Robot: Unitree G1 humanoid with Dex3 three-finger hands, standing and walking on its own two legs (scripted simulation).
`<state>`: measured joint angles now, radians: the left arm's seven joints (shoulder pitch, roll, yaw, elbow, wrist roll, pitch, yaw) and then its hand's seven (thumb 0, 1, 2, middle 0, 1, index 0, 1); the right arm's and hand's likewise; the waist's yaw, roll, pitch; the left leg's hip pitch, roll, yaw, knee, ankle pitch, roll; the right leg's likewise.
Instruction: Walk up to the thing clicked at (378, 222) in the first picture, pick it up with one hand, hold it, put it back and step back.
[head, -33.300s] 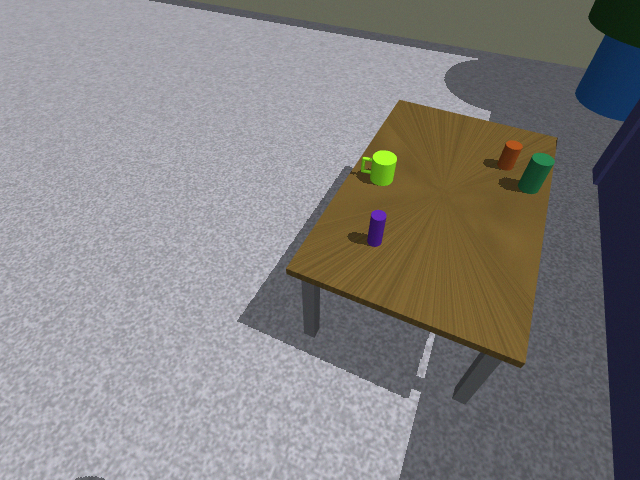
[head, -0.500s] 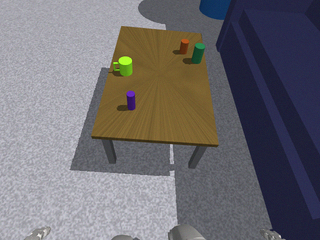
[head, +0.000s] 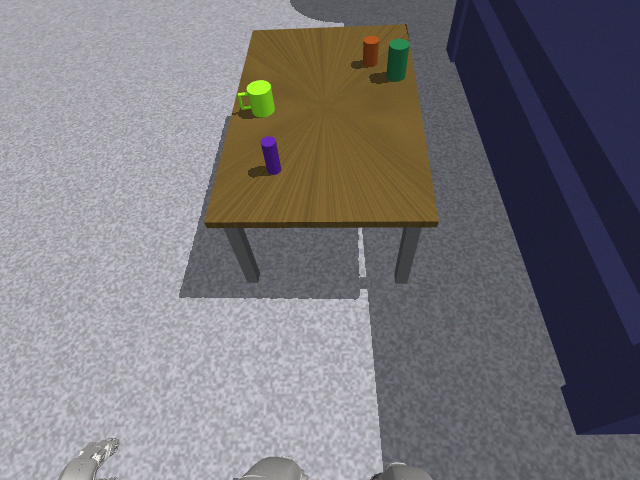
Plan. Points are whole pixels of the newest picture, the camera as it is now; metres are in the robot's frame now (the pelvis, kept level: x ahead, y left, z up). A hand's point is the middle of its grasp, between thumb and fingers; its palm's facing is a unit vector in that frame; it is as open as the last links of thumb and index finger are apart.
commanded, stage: step back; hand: left
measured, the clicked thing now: (271, 156) +0.94 +0.19 -0.31
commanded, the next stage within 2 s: stand in 1.66 s
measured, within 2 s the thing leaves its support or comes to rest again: neither
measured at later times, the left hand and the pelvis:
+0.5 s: hand out of the picture -0.12 +0.25 -0.15, palm faces -0.03 -0.91 -0.41, open 7.3 cm; pelvis -0.19 -0.02 -0.01, yaw -1 degrees
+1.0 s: hand out of the picture -0.21 +0.27 -0.14, palm faces +0.05 -0.92 -0.39, open 7.4 cm; pelvis -0.26 -0.02 +0.00, yaw +2 degrees
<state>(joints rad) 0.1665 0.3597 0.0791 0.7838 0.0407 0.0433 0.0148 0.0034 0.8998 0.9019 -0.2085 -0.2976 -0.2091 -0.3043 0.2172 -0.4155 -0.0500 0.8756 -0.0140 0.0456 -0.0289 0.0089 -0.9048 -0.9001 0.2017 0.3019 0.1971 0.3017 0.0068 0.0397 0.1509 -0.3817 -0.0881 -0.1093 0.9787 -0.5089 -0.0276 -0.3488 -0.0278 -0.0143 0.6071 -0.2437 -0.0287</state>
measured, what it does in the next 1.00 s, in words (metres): walks backwards: left foot, then right foot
